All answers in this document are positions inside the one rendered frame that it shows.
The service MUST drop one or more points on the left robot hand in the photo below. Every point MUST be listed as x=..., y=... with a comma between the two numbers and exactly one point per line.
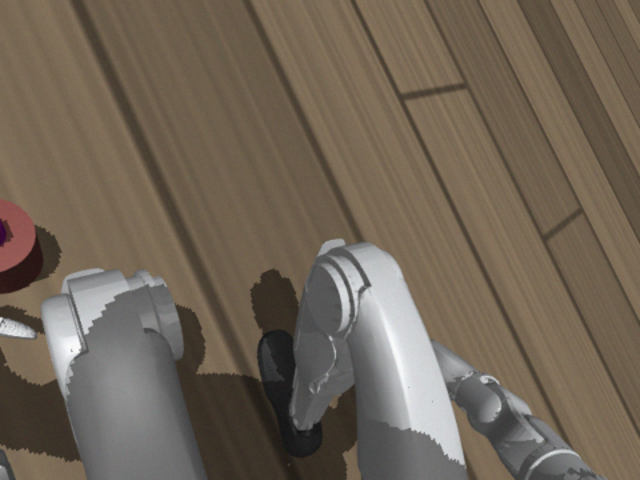
x=14, y=329

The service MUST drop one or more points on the right robot arm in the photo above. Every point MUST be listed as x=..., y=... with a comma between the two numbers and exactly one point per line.
x=526, y=445

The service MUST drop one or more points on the bottle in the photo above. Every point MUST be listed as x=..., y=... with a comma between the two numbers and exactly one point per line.
x=21, y=257

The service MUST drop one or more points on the right robot foot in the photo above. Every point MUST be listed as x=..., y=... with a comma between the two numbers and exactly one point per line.
x=277, y=368

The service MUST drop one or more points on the left robot arm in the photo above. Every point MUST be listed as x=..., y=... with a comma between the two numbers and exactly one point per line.
x=6, y=472

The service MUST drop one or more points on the right robot hand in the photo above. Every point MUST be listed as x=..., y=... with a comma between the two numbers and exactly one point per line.
x=454, y=368

